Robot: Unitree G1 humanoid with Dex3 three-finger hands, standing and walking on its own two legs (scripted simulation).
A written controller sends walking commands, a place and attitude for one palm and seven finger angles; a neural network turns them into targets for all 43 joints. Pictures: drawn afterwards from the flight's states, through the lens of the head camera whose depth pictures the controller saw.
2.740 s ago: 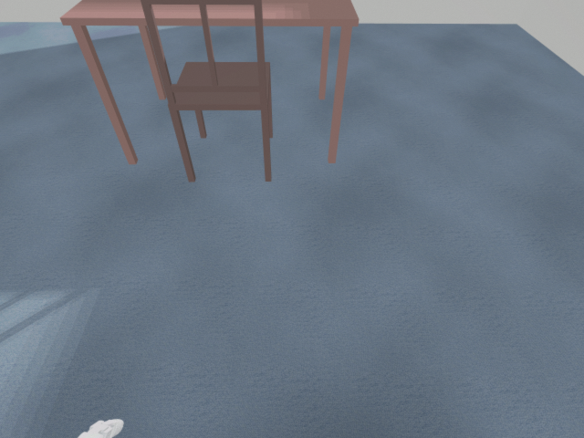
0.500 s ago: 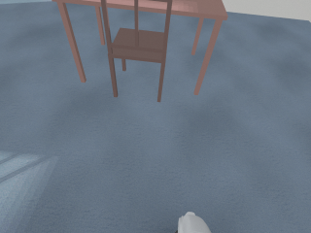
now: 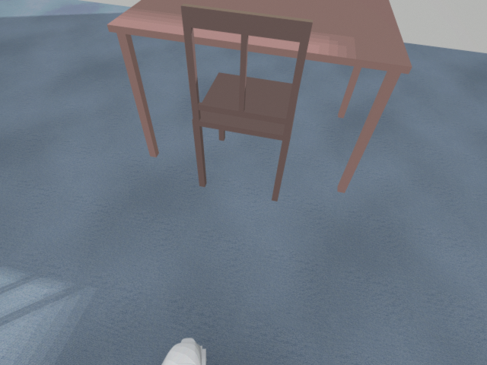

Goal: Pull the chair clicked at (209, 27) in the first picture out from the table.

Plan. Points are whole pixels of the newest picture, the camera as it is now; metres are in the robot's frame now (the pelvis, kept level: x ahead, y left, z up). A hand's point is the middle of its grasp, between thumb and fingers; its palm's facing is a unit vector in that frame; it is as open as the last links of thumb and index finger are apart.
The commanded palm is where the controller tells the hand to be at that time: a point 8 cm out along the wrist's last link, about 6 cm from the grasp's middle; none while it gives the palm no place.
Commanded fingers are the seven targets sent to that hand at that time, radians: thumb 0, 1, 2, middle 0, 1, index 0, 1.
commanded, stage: walk to a spot facing it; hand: left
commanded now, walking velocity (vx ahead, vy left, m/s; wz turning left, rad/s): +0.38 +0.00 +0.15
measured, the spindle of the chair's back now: (243, 75) +1.08 +0.06 -0.08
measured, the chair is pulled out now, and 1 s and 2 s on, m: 0.00 0.00 0.00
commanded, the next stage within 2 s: take the last steps up to it in 0.44 s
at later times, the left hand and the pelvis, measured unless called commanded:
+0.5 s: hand (143, 298) +0.27 +0.23 -0.17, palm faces -0.02 -0.99 -0.16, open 7.4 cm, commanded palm none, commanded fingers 0.00 0.90 0.90 -0.20 -0.30 -0.20 -0.30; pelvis +0.21 +0.05 +0.01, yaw -5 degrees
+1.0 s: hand (192, 238) +0.42 +0.15 -0.16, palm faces -0.14 -0.97 -0.20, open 7.3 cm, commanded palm none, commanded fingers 0.00 0.90 0.90 -0.20 -0.30 -0.20 -0.30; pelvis +0.37 -0.02 +0.01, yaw -11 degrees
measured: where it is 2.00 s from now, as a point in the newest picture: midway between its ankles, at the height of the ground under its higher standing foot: (249, 281)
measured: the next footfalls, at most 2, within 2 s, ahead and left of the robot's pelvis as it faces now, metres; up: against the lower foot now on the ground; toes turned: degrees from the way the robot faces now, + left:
left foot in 0.12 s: +0.20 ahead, +0.13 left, +0.00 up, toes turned +10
right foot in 0.70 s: +0.40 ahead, -0.10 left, +0.00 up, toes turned -17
